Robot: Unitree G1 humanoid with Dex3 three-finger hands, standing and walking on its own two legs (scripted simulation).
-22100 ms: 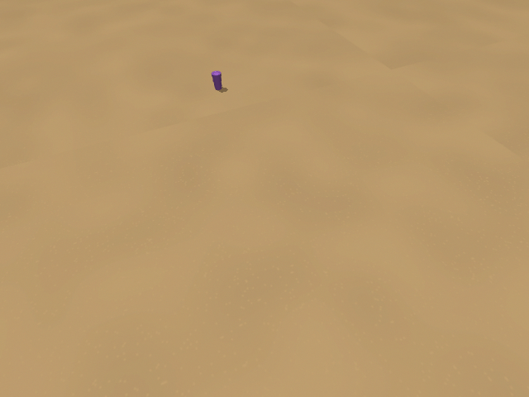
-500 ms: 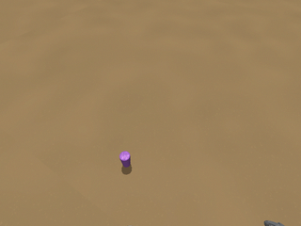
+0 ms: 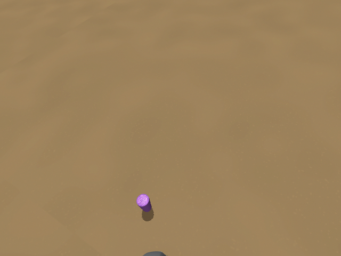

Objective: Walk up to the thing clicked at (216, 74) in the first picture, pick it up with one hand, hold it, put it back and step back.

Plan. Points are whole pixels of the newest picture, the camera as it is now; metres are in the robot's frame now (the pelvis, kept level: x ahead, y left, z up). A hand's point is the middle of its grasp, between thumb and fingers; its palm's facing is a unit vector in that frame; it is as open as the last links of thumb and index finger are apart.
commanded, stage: walk up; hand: left
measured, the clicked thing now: (145, 204) +0.51 +0.27 -0.70
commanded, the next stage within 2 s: stand in 1.44 s
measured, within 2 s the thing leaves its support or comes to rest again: neither
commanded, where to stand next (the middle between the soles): +0.11 +0.03 m, yaw -1 degrees
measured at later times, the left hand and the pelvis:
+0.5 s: hand out of the picture +0.11 +0.29 -0.15, palm faces +0.00 -0.94 -0.34, open 7.4 cm; pelvis +0.05 +0.03 +0.00, yaw +1 degrees
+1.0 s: hand out of the picture +0.14 +0.29 -0.13, palm faces -0.02 -0.94 -0.35, open 7.4 cm; pelvis +0.05 +0.03 +0.02, yaw +0 degrees
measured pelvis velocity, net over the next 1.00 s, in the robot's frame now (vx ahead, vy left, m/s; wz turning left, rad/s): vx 0.05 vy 0.03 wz -0.01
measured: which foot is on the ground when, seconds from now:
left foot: up 0.00-0.16, down 0.18-1.00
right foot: down 0.00-1.00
